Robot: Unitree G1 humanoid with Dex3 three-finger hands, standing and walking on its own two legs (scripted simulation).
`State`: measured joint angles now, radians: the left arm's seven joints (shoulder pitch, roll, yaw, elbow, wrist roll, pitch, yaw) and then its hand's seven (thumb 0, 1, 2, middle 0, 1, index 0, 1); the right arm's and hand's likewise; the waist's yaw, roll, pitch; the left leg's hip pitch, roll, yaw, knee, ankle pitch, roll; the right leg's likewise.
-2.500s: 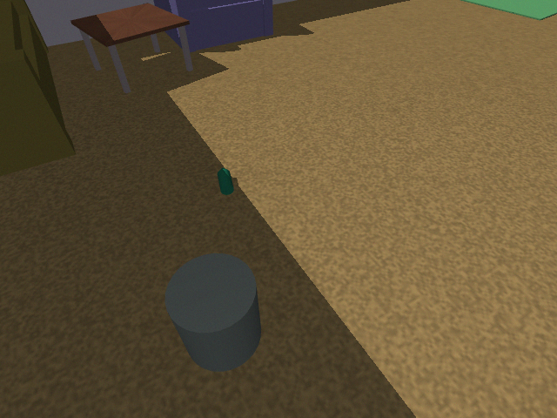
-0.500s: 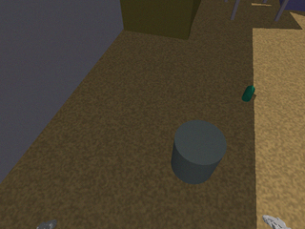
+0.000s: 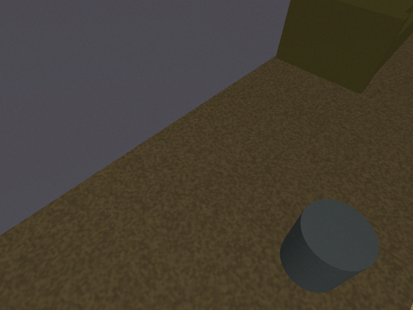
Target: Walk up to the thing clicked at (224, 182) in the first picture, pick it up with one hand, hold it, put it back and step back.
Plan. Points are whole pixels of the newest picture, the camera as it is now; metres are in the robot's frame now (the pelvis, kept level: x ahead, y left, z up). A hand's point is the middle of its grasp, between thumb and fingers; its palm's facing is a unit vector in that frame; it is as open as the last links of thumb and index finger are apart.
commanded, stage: walk up
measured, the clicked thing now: out of the picture +0.93 -1.23 -0.71
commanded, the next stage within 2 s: stand in 1.40 s
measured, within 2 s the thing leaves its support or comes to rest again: neither
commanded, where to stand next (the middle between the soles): +0.10 -0.02 m, yaw +21 degrees
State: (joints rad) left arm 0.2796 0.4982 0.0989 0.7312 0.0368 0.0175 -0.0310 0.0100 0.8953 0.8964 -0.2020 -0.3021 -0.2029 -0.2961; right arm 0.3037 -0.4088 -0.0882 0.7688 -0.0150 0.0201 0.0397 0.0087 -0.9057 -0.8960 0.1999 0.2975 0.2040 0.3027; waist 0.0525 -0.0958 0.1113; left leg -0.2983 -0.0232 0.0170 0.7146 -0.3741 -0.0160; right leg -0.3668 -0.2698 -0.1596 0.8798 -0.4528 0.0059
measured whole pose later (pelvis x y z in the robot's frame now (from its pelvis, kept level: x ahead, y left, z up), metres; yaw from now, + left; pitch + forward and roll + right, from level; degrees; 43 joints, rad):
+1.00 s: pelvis +0.01 -0.01 +0.01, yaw +23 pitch -2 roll -2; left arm 0.24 0.37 0.03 0.95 0.01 0.00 -0.02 0.01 0.90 0.90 -0.20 -0.30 -0.20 -0.30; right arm 0.19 -0.39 -0.02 0.92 0.00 -0.02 -0.02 0.01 -0.90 -0.90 0.20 0.30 0.21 0.30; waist 0.02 0.00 0.09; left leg -0.35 0.00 -0.08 0.71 -0.32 -0.01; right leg -0.27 -0.05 -0.05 0.65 -0.34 0.03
